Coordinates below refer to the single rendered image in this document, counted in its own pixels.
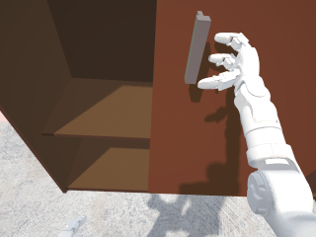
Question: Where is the right robot upper arm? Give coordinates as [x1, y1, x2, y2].
[247, 170, 316, 237]

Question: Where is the robot right hand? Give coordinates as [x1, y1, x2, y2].
[197, 33, 260, 91]

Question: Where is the right robot forearm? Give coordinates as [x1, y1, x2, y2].
[234, 74, 314, 210]

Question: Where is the handle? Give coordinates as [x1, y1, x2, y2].
[184, 11, 211, 84]

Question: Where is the robot left hand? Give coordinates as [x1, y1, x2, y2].
[58, 214, 87, 237]

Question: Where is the wardrobe door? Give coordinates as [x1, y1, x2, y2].
[147, 0, 316, 198]
[305, 170, 316, 194]

